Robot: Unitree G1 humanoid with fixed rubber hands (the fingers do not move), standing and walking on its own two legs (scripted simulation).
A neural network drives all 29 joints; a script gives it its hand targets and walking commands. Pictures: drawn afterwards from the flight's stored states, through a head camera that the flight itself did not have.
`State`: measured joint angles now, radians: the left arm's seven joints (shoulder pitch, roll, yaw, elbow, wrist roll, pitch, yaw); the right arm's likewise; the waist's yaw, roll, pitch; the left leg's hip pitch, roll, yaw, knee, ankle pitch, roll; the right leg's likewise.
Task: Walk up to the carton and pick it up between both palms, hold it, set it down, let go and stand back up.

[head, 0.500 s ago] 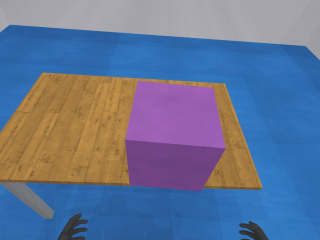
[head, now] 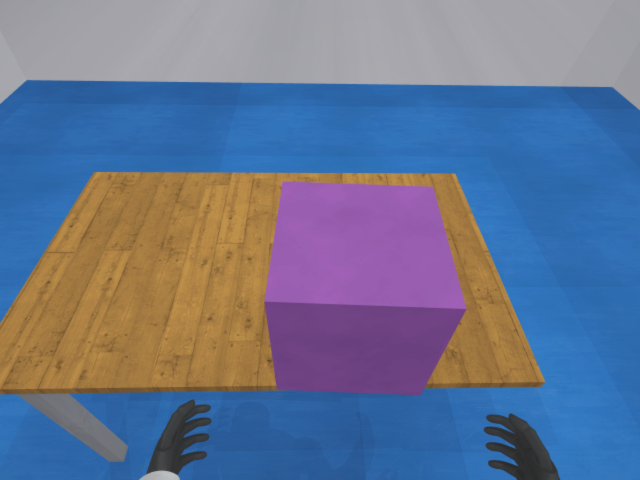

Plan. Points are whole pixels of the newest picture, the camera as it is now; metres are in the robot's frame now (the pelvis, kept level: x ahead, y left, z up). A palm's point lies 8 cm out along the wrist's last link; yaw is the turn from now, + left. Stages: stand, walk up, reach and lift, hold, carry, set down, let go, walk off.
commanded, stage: reach and lift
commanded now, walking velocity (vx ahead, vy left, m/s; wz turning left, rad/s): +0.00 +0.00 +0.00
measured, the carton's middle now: (353, 290) +0.44 -0.02 -0.06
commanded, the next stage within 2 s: none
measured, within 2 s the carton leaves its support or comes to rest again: neither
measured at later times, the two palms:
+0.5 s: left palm (177, 429) +0.20 +0.20 -0.05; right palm (536, 448) +0.21 -0.25 -0.05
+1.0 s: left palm (194, 359) +0.28 +0.19 -0.01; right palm (542, 377) +0.28 -0.26 +0.00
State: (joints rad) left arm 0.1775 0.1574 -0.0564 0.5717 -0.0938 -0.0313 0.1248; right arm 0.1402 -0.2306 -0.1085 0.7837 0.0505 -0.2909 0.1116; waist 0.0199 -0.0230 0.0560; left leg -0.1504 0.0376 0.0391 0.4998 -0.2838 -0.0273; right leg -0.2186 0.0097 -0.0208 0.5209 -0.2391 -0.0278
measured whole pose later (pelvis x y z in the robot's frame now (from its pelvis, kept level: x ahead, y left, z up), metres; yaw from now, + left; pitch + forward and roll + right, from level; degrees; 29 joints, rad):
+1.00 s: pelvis +0.01 -0.01 +0.00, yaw -1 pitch +2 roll +1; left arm -0.12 0.16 -0.07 0.70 -0.20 -0.29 0.15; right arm -0.16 -0.37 0.08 0.87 0.38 -0.40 0.13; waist 0.02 -0.02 -0.03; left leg -0.25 0.04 0.03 0.48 -0.27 -0.04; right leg -0.33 0.03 0.01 0.52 -0.23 -0.03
